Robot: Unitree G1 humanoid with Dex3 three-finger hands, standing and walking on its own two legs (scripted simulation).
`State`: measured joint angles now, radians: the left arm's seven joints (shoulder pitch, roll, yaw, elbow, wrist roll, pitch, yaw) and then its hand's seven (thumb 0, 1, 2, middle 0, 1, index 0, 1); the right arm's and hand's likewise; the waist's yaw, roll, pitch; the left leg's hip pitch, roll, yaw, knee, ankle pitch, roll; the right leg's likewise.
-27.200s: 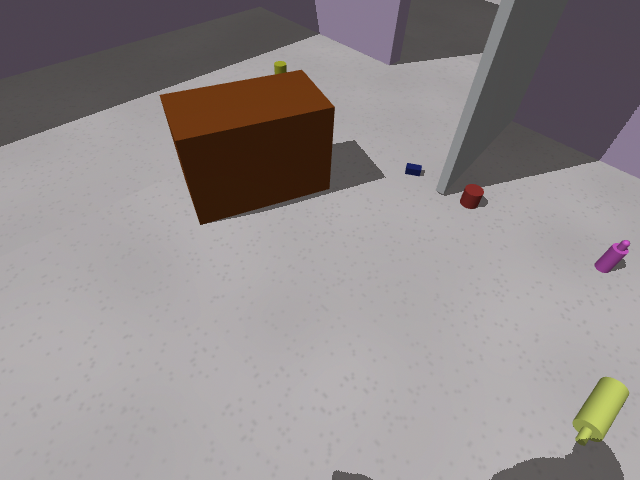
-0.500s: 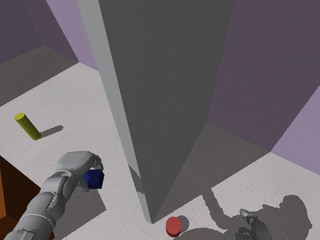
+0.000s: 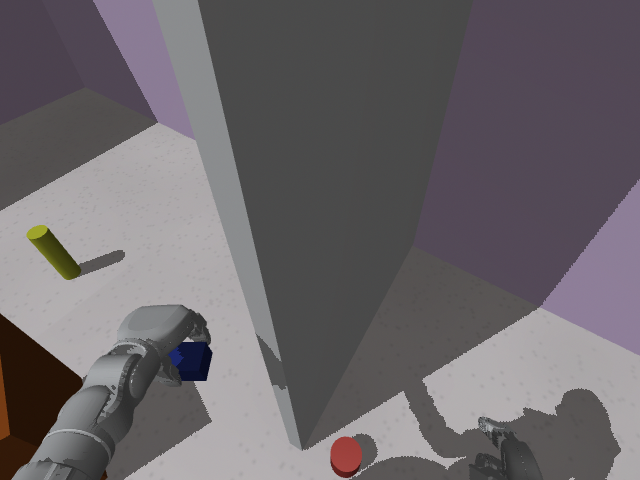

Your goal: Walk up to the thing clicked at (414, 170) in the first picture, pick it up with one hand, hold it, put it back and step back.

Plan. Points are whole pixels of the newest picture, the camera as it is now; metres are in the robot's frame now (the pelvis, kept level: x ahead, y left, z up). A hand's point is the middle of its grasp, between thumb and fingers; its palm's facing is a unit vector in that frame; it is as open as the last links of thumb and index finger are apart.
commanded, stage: hold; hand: left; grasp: from above
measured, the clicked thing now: (181, 361) +0.30 +0.21 -0.07
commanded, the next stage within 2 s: crouch in 0.12 s
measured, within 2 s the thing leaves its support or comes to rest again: neither
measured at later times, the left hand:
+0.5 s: hand (172, 363) +0.30 +0.22 -0.07, palm faces -0.45 -0.03 -0.89, open 7.2 cm
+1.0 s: hand (215, 377) +0.37 +0.22 -0.30, palm faces -0.39 +0.06 -0.92, open 7.2 cm
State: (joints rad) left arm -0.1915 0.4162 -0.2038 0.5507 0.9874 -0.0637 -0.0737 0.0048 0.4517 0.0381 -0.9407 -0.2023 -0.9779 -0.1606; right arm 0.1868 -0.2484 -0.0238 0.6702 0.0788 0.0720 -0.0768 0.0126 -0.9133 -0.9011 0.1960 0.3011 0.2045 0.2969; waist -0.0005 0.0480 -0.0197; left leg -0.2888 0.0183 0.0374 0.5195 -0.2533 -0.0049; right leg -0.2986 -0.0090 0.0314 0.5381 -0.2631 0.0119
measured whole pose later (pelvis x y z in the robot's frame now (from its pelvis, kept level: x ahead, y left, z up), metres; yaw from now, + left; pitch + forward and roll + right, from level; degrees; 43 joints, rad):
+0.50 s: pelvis +0.00 +0.00 -0.01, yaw +1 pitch +5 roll +0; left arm -0.26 0.41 -0.18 0.72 1.05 -0.14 0.04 0.00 0.43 0.05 -0.97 -0.17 -1.01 -0.14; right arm 0.18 -0.24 -0.03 0.66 0.06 0.10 -0.06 0.01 -0.91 -0.90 0.20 0.30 0.21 0.30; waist -0.02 0.02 -0.04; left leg -0.42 0.02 0.02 0.63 -0.29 -0.01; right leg -0.42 -0.01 0.02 0.64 -0.30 0.01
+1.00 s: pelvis -0.06 +0.01 -0.20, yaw +0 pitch +30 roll -3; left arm -0.76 0.45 -0.11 1.21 1.18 -0.06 0.34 0.00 0.41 0.07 -0.99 -0.17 -1.01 -0.14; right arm 0.26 -0.24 -0.06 0.75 -0.03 0.02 -0.03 0.01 -0.91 -0.90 0.20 0.30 0.21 0.30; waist -0.16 0.04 -0.19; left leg -1.55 0.03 -0.02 1.60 -0.57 0.01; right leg -1.52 0.00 0.00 1.56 -0.56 0.03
